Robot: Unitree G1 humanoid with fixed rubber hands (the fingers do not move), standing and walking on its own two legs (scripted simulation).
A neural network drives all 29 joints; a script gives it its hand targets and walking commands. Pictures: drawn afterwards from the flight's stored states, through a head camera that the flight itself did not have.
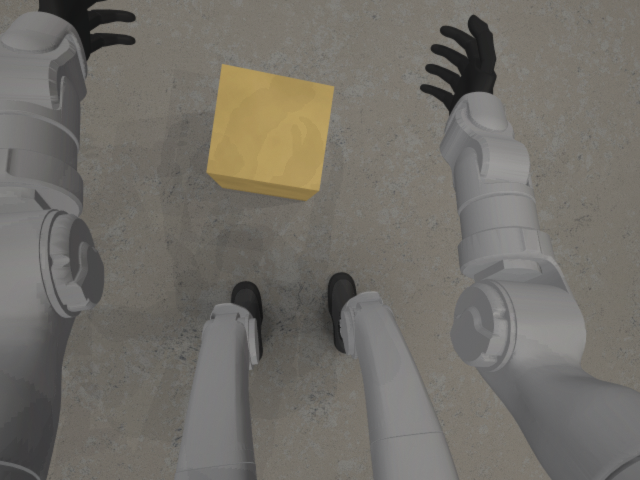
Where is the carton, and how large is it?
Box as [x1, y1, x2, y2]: [206, 64, 333, 200]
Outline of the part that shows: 222,64 206,172 222,187 306,200 314,194 319,188 333,86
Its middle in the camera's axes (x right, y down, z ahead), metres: -0.11 -0.21 +0.84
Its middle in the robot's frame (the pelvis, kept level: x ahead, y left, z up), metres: +0.55 +0.01 -0.54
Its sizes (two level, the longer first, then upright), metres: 0.210 0.200 0.250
